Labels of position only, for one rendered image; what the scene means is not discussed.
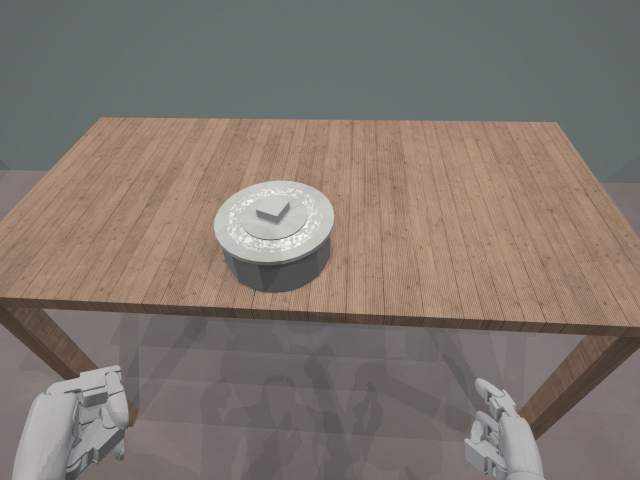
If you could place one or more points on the knob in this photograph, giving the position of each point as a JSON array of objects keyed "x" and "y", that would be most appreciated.
[{"x": 273, "y": 209}]

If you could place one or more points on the lid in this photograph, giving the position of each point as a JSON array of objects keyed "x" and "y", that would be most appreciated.
[{"x": 303, "y": 229}]

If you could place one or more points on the pot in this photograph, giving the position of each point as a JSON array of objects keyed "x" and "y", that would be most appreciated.
[{"x": 283, "y": 277}]

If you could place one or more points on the left robot hand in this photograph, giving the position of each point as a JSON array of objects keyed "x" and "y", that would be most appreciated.
[{"x": 56, "y": 421}]

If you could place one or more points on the table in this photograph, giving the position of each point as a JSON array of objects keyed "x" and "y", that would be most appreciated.
[{"x": 482, "y": 225}]

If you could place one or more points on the right robot hand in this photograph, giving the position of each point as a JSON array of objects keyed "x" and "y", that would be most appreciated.
[{"x": 512, "y": 446}]

